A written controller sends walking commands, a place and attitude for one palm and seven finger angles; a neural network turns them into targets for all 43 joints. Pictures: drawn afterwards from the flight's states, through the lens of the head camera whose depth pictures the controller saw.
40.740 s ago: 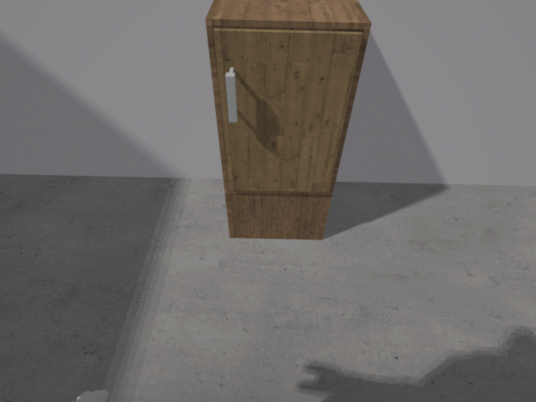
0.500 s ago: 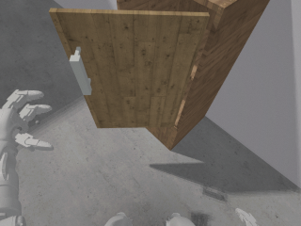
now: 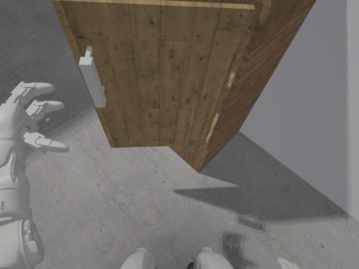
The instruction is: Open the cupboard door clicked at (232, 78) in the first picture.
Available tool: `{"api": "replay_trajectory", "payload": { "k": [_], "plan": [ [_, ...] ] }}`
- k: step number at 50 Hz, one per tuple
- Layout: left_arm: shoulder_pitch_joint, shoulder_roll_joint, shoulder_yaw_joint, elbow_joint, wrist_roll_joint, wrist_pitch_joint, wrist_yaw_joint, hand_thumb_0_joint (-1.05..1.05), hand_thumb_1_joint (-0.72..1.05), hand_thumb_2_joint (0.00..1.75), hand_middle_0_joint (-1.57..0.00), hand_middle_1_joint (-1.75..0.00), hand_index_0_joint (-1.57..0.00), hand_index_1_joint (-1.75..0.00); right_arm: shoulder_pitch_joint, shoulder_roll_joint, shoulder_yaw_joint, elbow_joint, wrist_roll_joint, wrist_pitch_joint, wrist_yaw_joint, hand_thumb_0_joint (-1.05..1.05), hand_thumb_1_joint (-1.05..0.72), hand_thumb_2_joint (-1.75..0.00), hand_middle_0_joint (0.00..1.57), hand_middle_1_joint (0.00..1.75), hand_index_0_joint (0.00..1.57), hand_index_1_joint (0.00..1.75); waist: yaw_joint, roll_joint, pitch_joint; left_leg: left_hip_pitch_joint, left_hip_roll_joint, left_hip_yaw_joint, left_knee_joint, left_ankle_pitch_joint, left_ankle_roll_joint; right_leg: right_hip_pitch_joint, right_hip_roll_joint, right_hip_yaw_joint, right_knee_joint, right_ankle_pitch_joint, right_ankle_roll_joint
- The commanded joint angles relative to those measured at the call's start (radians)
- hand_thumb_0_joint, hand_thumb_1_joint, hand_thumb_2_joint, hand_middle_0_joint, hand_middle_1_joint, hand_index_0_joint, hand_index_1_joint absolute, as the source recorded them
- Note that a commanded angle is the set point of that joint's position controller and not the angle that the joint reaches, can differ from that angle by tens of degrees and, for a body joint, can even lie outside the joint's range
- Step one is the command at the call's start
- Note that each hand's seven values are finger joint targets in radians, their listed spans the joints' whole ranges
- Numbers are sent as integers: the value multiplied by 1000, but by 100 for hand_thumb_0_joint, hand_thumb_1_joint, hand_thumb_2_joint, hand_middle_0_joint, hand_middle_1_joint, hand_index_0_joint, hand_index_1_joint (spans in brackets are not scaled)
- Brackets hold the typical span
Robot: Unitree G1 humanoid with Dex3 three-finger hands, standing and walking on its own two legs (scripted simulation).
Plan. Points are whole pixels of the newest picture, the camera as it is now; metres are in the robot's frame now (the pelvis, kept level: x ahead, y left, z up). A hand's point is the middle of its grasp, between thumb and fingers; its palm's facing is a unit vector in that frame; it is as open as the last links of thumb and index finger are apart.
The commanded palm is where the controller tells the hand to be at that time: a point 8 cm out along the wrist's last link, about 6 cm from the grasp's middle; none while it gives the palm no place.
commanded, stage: move the hooked fingers beside the handle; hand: left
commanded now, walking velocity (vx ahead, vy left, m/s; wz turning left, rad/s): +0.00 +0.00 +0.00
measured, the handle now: (95, 78) +0.55 +0.21 +0.05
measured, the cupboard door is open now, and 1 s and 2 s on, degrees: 48 48 48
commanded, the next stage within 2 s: slide the fingers in behind the handle in 1.44 s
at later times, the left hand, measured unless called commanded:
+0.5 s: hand (60, 97) +0.47 +0.27 +0.06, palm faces +0.08 -1.00 +0.00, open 14.0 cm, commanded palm +0.46 +0.31 +0.06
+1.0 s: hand (60, 95) +0.48 +0.28 +0.06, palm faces +0.10 -0.99 -0.02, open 14.0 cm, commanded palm +0.46 +0.31 +0.05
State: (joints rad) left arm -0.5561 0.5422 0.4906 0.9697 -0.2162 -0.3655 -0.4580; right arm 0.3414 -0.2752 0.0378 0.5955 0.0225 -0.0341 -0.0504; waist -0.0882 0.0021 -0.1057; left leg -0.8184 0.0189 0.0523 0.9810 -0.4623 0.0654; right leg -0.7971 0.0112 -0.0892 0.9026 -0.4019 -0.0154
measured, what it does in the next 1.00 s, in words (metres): stands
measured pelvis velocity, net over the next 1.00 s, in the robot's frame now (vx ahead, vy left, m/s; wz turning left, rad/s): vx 0.00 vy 0.00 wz -0.03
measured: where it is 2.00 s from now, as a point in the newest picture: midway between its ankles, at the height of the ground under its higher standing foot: outside the picture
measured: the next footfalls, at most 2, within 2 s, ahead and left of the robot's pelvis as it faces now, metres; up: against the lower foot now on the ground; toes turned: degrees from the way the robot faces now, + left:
none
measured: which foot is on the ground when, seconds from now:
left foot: down 0.00-1.00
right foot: down 0.00-1.00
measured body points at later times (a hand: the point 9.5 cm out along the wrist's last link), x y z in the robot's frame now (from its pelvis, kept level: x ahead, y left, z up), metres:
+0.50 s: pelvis -0.01 +0.00 -0.01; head +0.12 +0.04 +0.42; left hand +0.46 +0.33 +0.06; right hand +0.00 -0.27 -0.11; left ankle +0.00 +0.07 -0.68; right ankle +0.02 -0.12 -0.68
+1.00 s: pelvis +0.00 +0.00 -0.01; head +0.13 +0.03 +0.42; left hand +0.47 +0.33 +0.06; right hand +0.01 -0.27 -0.11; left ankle +0.00 +0.07 -0.68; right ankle +0.02 -0.12 -0.68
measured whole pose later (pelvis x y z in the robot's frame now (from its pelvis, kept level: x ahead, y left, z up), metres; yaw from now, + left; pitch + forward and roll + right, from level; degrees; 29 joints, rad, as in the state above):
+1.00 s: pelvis +0.00 +0.00 -0.01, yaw -2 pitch +21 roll -4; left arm -0.77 0.67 0.56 1.15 -0.11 -0.39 -0.40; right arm 0.40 -0.27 0.05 0.59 0.00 0.09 -0.02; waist -0.17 0.00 -0.10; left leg -0.92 0.05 0.04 1.04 -0.49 0.06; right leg -0.89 0.04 -0.09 0.93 -0.41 -0.02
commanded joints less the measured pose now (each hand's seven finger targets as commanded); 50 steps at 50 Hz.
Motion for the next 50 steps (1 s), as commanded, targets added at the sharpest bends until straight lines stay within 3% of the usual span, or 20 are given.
{"api": "replay_trajectory", "payload": {
  "k": [1,4,7,8,11,13,16,19,21,23,28,31,32,35,37,39,42,45,49,50],
  "plan": [
    [-383,312,46,-174,-8,-88,22,0,-50,30,-30,-120,-30,-120,115,-192,-76,-67,-2,-12,-12,0,-90,-90,20,30,20,30,-4,123,-358,299,17,-120,-126,420,-55,90,24,42,-69,223,-13],
    [-458,323,38,-177,7,-111,28,0,-50,30,-30,-120,-30,-120,126,-194,-74,-54,-6,0,-12,0,-90,-90,20,30,20,30,-14,167,-398,345,23,-134,-118,446,-65,56,28,40,-59,208,-15],
    [-527,306,10,-118,13,-111,30,0,-50,30,-30,-120,-30,-120,130,-199,-71,-36,-9,8,-13,0,-90,-90,20,30,20,30,-37,155,-366,329,26,-150,-120,365,-64,9,26,34,-62,150,-14],
    [-541,329,25,-117,14,-115,32,0,-50,30,-30,-120,-30,-120,136,-202,-71,-33,-8,13,-16,0,-90,-90,20,30,20,30,-33,163,-367,332,26,-155,-119,384,-66,9,28,31,-58,155,-19],
    [-533,301,1,-81,25,-103,38,0,-50,30,-30,-120,-30,-120,147,-203,-70,-29,-12,23,-12,0,-90,-90,20,30,20,30,-33,183,-396,367,29,-165,-122,400,-74,-18,28,27,-58,147,-17],
    [-574,322,1,-42,36,-95,46,0,-50,30,-30,-120,-30,-120,159,-208,-67,-23,-14,32,-13,0,-90,-90,20,30,20,30,-49,168,-365,340,32,-172,-117,379,-71,-43,29,25,-54,137,-18],
    [-604,337,11,-37,45,-94,61,0,-50,30,-30,-120,-30,-120,174,-210,-67,-23,-19,43,-9,0,-90,-90,20,30,20,30,-50,161,-404,337,30,-167,-105,410,-70,-29,28,25,-47,160,-13],
    [-589,442,83,-21,55,-99,71,0,-50,30,-30,-120,-30,-120,186,-218,-64,-32,-23,53,-8,0,-90,-90,20,30,20,30,-34,158,-445,298,24,-147,-89,441,-64,33,32,38,-40,205,-13],
    [-639,422,49,2,66,-97,70,0,-50,30,-30,-120,-30,-120,186,-213,-58,-31,-21,62,-6,0,-90,-90,20,30,20,30,-61,148,-407,260,24,-140,-81,407,-55,17,32,40,-39,199,-8],
    [-658,447,61,15,73,-100,67,0,-50,30,-30,-120,-30,-120,196,-216,-57,-34,-26,67,-5,0,-90,-90,20,30,20,30,-61,164,-395,249,23,-140,-77,405,-53,16,35,39,-36,199,-13],
    [-697,437,40,16,73,-99,47,0,-50,30,-30,-120,-30,-120,221,-219,-57,-24,-28,83,-4,0,-90,-90,20,30,20,30,-78,229,-451,314,33,-150,-54,492,-61,-29,38,38,-27,226,-13],
    [-698,442,39,82,72,-75,39,0,-50,30,-30,-120,-30,-120,232,-225,-55,-16,-27,91,-4,0,-90,-90,20,30,20,30,-92,177,-414,261,32,-150,-51,435,-51,-34,41,39,-34,207,-8],
    [-680,445,46,86,70,-68,40,0,-50,30,-30,-120,-30,-120,234,-227,-56,-20,-28,93,-4,0,-90,-90,20,30,20,30,-88,159,-416,248,31,-148,-54,434,-47,-19,39,39,-36,215,-6],
    [-648,445,49,11,72,-74,35,0,-50,30,-30,-120,-30,-120,242,-219,-61,-30,-31,102,3,0,-90,-90,20,30,20,30,-62,233,-507,338,36,-146,-44,567,-62,-11,41,37,-25,271,-7],
    [-625,431,46,-19,70,-77,40,0,-50,30,-30,-120,-30,-120,241,-214,-61,-36,-32,109,10,0,-90,-90,20,30,20,30,-56,230,-515,349,38,-143,-40,596,-62,-2,43,36,-26,285,-6],
    [-605,462,84,-49,63,-83,48,0,-50,30,-30,-120,-30,-120,244,-216,-68,-42,-33,110,13,0,-90,-90,20,30,20,30,-45,214,-526,351,40,-143,-43,612,-62,22,48,37,-28,300,-7],
    [-599,477,106,-39,59,-80,68,0,-50,30,-30,-120,-30,-120,229,-213,-69,-47,-27,109,10,0,-90,-90,20,30,20,30,-51,158,-470,263,30,-123,-55,517,-43,79,47,46,-39,309,-3],
    [-598,513,128,-64,75,-88,78,0,-50,30,-30,-120,-30,-120,229,-211,-69,-50,-29,105,10,0,-90,-90,20,30,20,30,-42,201,-486,276,27,-114,-54,529,-42,93,48,53,-37,324,-5],
    [-587,477,91,-52,77,-101,57,0,-50,30,-30,-120,-30,-120,221,-206,-65,-46,-25,104,8,0,-90,-90,20,30,20,30,-52,209,-450,294,30,-112,-59,519,-43,78,51,53,-44,314,-7],
    [-596,435,57,-29,69,-97,46,0,-50,30,-30,-120,-30,-120,213,-203,-60,-43,-22,105,8,0,-90,-90,20,30,20,30,-65,210,-422,282,28,-110,-60,487,-42,57,51,52,-50,292,-6]
  ]
}}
